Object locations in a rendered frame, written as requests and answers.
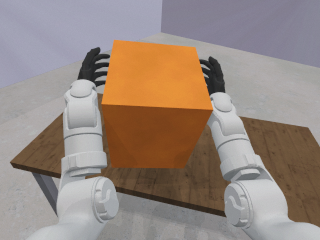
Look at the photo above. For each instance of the left robot hand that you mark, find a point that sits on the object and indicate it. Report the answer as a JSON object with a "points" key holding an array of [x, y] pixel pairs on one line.
{"points": [[89, 66]]}

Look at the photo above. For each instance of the robot left upper arm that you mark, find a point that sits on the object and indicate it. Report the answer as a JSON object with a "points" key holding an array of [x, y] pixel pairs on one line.
{"points": [[84, 207]]}

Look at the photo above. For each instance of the robot right forearm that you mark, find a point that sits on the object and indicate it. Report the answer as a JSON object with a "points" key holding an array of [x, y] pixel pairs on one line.
{"points": [[238, 159]]}

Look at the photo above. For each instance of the right robot hand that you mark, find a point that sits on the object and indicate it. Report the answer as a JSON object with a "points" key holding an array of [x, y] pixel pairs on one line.
{"points": [[215, 82]]}

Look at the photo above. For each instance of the robot right upper arm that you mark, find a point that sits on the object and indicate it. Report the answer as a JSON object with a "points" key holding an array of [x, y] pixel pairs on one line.
{"points": [[259, 208]]}

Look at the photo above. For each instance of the carton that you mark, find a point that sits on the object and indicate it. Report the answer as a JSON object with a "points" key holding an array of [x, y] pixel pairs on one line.
{"points": [[155, 104]]}

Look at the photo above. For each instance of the robot left forearm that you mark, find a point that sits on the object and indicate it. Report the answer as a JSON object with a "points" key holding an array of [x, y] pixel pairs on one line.
{"points": [[82, 134]]}

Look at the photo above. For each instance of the table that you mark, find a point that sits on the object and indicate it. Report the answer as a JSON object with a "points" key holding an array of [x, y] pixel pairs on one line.
{"points": [[290, 153]]}

